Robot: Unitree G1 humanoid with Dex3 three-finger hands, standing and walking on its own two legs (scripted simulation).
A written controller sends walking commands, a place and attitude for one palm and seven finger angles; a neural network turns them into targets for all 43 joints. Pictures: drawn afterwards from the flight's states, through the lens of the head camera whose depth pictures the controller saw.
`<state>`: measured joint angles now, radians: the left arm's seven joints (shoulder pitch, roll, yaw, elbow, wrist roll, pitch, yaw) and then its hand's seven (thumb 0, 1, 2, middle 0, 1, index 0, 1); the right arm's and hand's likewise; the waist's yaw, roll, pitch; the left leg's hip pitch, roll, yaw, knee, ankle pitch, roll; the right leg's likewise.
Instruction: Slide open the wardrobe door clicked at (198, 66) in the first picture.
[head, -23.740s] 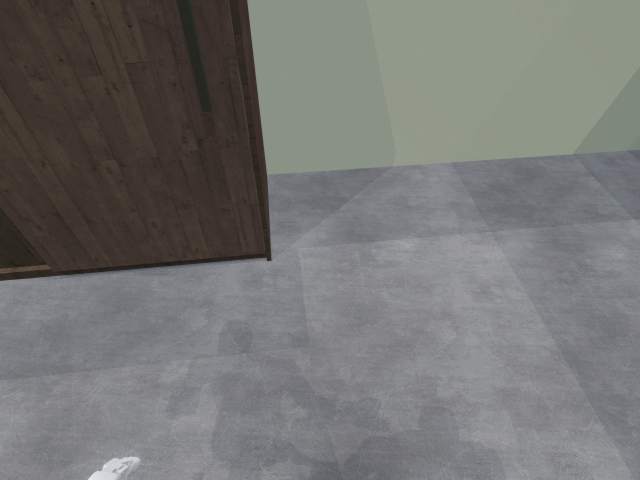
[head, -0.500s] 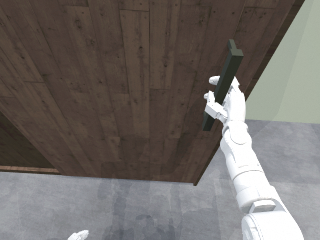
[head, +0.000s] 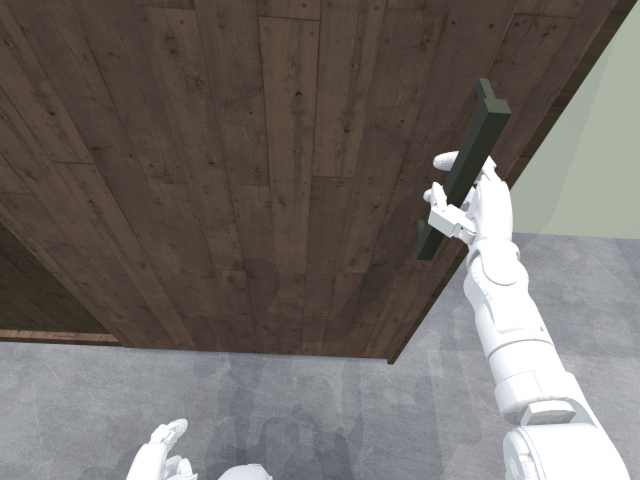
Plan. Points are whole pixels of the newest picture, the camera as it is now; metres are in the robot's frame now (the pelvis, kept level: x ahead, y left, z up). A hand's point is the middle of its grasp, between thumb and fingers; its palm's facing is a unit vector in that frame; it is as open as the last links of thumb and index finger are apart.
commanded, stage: step sideways, sliding the door along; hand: right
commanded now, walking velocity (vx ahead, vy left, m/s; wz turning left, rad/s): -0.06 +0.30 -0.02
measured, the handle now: (449, 183) +0.47 -0.15 +0.10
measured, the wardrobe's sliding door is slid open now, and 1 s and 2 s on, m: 0.00 0.08 0.29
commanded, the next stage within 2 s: none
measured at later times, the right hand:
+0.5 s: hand (425, 204) +0.43 -0.11 +0.10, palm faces +0.36 +0.92 -0.14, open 6.3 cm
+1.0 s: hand (365, 197) +0.43 -0.04 +0.10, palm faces +0.43 +0.90 -0.08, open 6.5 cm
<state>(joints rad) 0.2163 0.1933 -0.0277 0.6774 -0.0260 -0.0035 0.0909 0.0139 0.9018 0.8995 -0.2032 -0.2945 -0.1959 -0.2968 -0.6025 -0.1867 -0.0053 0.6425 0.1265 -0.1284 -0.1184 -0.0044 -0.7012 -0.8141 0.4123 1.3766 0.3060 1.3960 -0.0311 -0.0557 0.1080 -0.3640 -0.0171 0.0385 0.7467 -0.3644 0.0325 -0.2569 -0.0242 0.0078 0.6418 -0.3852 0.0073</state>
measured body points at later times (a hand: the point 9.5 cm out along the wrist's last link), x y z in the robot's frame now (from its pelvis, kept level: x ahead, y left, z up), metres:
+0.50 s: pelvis +0.04 +0.12 -0.01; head +0.12 +0.12 +0.43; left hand +0.24 +0.29 -0.14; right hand +0.40 -0.16 +0.11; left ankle +0.09 +0.26 -0.73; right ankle -0.03 -0.10 -0.72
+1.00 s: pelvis +0.11 +0.18 +0.00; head +0.21 +0.18 +0.44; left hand +0.36 +0.31 -0.12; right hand +0.40 -0.08 +0.11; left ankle +0.13 +0.30 -0.72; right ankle +0.04 +0.03 -0.71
